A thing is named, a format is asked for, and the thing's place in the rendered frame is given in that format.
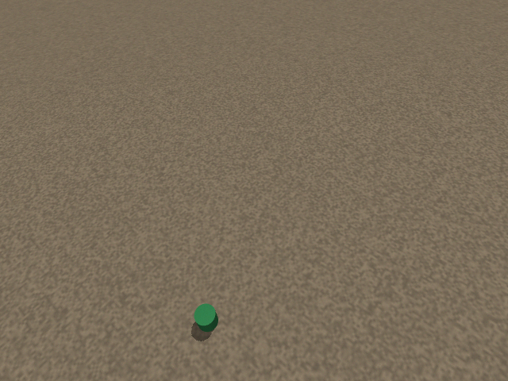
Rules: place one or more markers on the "tin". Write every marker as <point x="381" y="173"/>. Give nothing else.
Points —
<point x="206" y="317"/>

